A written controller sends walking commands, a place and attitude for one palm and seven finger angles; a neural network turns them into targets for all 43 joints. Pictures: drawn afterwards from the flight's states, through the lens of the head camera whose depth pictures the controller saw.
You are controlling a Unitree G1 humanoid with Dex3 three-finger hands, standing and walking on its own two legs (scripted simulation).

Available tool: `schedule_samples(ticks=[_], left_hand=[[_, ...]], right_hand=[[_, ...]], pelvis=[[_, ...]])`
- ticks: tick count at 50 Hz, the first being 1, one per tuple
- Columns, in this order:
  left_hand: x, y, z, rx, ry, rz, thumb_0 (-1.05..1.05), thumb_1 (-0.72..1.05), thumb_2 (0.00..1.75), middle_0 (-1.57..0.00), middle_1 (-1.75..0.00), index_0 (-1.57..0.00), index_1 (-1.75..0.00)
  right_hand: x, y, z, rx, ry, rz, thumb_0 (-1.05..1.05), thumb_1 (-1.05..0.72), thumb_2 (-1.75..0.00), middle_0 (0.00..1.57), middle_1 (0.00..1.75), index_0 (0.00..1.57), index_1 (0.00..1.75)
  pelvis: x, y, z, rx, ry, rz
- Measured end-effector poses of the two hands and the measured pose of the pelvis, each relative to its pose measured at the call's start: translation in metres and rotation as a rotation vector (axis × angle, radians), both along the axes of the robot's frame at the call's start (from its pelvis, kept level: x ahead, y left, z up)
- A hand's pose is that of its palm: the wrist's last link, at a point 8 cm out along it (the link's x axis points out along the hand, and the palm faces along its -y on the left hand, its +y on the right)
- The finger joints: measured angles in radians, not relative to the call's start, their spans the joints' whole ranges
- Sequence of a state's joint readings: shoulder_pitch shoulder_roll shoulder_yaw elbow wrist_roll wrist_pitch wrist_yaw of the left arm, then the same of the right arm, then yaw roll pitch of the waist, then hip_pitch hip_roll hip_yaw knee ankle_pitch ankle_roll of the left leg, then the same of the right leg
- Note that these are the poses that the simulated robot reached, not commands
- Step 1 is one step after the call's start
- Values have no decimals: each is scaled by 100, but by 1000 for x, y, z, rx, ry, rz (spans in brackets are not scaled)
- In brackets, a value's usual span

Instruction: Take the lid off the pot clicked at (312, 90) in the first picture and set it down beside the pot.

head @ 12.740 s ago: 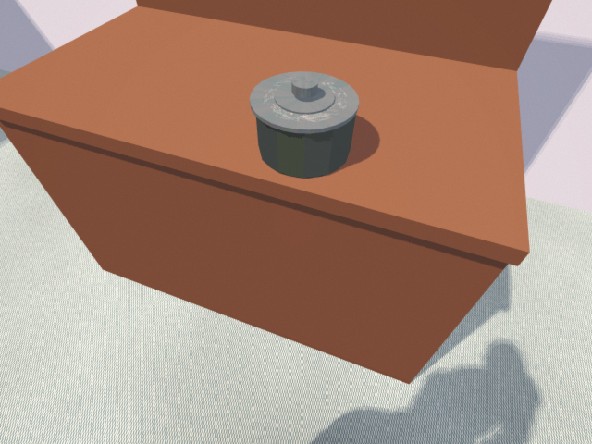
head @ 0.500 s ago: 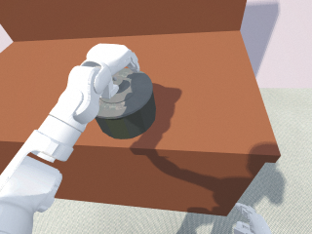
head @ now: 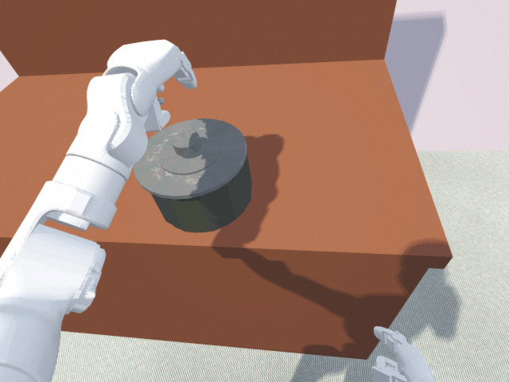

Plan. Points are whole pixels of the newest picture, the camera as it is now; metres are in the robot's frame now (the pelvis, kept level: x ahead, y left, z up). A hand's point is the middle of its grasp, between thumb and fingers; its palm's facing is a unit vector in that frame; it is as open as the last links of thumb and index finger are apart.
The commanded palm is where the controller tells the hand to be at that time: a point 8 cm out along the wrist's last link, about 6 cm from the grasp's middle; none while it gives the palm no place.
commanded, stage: move the open hand above the knob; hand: left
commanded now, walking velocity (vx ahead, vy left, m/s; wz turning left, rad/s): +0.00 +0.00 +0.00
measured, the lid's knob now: (186, 143) +0.47 +0.12 +0.15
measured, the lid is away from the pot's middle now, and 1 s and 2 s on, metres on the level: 0.00 0.00 0.00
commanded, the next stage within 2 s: none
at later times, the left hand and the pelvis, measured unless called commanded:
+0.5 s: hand (181, 113) +0.43 +0.10 +0.23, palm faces -0.06 +0.06 -1.00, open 9.6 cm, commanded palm +0.41 +0.13 +0.28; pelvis +0.00 +0.01 +0.00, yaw +1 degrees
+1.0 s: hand (172, 130) +0.42 +0.12 +0.21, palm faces -0.11 +0.01 -0.99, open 9.6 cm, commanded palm +0.40 +0.13 +0.28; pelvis +0.00 +0.00 +0.00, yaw +1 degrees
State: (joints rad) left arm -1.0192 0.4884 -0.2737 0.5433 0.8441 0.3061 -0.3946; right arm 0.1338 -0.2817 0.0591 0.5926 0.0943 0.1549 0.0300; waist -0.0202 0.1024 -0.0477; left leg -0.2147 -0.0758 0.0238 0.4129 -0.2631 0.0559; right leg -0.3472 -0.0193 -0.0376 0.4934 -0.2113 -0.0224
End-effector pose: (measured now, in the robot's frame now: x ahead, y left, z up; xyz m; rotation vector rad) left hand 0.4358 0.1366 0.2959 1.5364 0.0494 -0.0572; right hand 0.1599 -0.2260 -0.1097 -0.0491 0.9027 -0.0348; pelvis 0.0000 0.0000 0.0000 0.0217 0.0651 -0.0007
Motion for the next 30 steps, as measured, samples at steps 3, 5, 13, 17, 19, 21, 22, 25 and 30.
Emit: schedule_samples(ticks=[3,5,13,17,19,21,22,25,30], left_hand=[[-14,-7,-30,44,68,-57,0,-32,165,-91,-8,-91,-8],[-23,-17,-39,68,85,-127,0,-32,165,-91,-9,-91,-8],[-7,3,11,3,-29,-32,0,-32,165,-92,-9,-92,-8],[-14,-2,-13,24,25,-38,0,-32,165,-91,-9,-91,-8],[-24,-18,-30,49,58,-117,0,-32,165,-91,-9,-91,-8],[-30,-31,-35,80,65,-190,0,-32,165,-91,-9,-91,-8],[-30,-35,-33,92,57,-208,0,-32,165,-91,-9,-91,-8],[-21,-33,-10,78,-1,-189,0,-32,165,-92,-9,-92,-8],[-3,-5,9,-15,-42,-35,0,-32,165,-91,-9,-91,-8]], right_hand=[[-1,-1,-2,1,25,12,1,-91,-90,19,30,20,30],[2,-1,-1,-16,20,18,1,-91,-90,20,30,20,30],[4,2,1,-38,-6,16,1,-91,-90,19,30,19,30],[3,6,0,2,13,25,1,-91,-90,19,30,19,30],[6,8,0,5,12,34,1,-91,-90,19,30,19,30],[10,10,1,-6,-3,38,1,-91,-90,19,30,19,30],[12,11,2,-14,-14,36,1,-91,-90,19,30,19,30],[12,13,3,-27,-38,28,1,-91,-90,19,30,20,30],[4,12,0,-1,-7,18,1,-91,-90,19,30,20,30]], pelvis=[[0,1,0,-3,-7,5],[-1,2,0,-5,-18,12],[-3,4,0,-2,-11,14],[-2,6,0,-3,-4,15],[-2,7,0,-5,-11,18],[-3,8,-1,-6,-22,18],[-3,8,-1,-6,-27,18],[-4,8,0,-4,-30,14],[-3,6,0,0,-5,1]])
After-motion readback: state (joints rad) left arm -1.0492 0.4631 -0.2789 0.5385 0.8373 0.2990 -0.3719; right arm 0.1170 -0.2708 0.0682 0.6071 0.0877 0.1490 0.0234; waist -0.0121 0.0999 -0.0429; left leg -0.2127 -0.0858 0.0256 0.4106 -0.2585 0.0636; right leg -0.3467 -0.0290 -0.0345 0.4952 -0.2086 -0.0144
